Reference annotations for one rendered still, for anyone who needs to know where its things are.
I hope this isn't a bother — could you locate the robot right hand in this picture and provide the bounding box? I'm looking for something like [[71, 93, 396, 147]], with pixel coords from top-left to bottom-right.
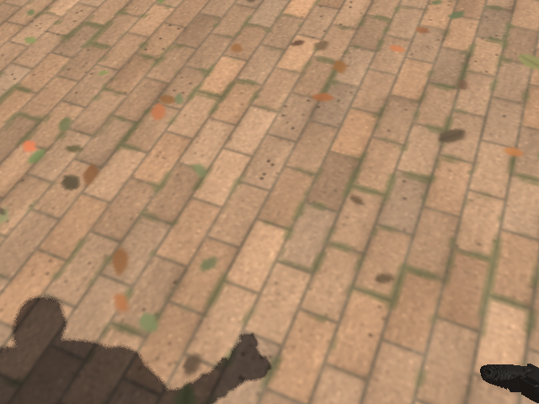
[[480, 364, 539, 403]]

